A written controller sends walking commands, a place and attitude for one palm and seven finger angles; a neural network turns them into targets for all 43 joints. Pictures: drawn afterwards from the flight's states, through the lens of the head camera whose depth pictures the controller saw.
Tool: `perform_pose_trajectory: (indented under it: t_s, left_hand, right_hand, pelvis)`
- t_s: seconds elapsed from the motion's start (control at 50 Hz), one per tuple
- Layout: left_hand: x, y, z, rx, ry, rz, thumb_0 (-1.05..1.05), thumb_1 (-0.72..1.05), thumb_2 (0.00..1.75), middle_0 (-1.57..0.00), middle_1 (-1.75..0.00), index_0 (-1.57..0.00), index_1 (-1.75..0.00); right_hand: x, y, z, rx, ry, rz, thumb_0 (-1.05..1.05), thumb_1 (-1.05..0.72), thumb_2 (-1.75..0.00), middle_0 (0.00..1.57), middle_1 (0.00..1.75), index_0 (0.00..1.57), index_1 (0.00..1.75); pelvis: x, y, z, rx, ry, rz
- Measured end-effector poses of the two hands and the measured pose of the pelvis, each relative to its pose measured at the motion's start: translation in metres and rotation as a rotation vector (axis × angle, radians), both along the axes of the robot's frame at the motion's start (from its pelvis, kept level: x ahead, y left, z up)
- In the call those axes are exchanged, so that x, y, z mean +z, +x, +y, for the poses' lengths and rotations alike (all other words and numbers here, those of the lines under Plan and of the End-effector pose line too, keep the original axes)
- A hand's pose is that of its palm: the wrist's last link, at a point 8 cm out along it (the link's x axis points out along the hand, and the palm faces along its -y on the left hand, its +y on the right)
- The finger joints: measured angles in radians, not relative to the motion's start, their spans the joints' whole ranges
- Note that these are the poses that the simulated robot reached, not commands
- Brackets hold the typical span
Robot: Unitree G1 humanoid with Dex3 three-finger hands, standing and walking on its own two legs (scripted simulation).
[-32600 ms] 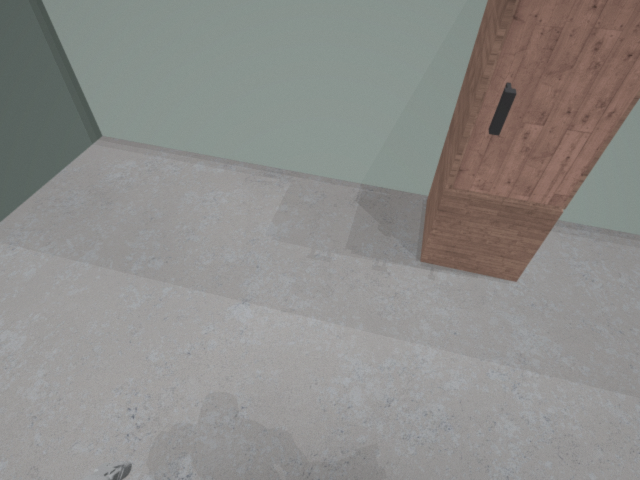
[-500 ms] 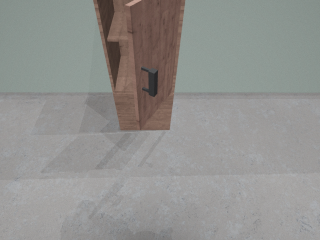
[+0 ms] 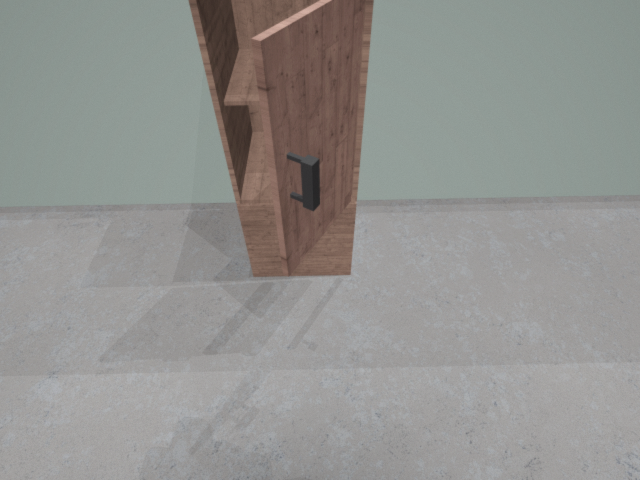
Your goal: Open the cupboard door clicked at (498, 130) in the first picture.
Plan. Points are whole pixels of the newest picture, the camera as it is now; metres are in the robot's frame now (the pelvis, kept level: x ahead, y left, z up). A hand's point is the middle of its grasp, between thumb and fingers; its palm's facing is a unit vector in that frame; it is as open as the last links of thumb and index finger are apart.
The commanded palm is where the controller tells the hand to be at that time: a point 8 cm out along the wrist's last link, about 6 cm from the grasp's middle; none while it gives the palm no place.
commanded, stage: let the arm hang, fingers relaxed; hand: left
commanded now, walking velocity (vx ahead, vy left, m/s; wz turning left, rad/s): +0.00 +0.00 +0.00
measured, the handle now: (301, 180) +0.67 +0.07 -0.04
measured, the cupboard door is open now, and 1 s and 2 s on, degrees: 57 57 57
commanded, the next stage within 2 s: look to check the result in 0.30 s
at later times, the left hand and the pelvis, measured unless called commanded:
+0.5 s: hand out of the picture +0.00 +0.16 -0.17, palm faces +0.04 -0.98 -0.18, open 7.4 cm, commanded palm none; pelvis +0.02 -0.01 +0.00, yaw +0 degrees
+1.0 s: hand out of the picture +0.03 +0.15 -0.17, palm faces +0.03 -0.98 -0.19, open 7.4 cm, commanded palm none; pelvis +0.04 -0.02 +0.00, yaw +0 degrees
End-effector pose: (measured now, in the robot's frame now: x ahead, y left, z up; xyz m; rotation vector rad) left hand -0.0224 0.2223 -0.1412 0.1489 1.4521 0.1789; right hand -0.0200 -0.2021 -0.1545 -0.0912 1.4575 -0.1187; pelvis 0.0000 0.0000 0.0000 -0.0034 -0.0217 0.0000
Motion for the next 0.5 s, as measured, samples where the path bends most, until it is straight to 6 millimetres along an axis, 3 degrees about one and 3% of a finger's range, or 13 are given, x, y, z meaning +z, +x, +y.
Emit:
perform_pose_trajectory:
  t_s: [0.14, 0.5]
  left_hand:
    - [-0.005, 0.022, -0.014, -0.012, -0.030, -0.041, 0.00, 0.92, 0.90, -0.20, -0.30, -0.20, -0.30]
    - [-0.003, 0.019, -0.018, 0.011, -0.028, 0.013, 0.00, 0.91, 0.90, -0.20, -0.30, -0.20, -0.30]
  right_hand:
    - [0.003, 0.004, -0.004, -0.014, -0.012, -0.006, 0.01, -0.91, -0.89, 0.20, 0.29, 0.20, 0.30]
    - [0.006, 0.025, -0.016, -0.008, -0.036, -0.001, 0.01, -0.91, -0.89, 0.20, 0.29, 0.20, 0.30]
  pelvis:
    - [0.000, 0.006, -0.003, -0.003, 0.004, 0.000]
    - [0.002, 0.022, -0.008, -0.004, 0.006, 0.008]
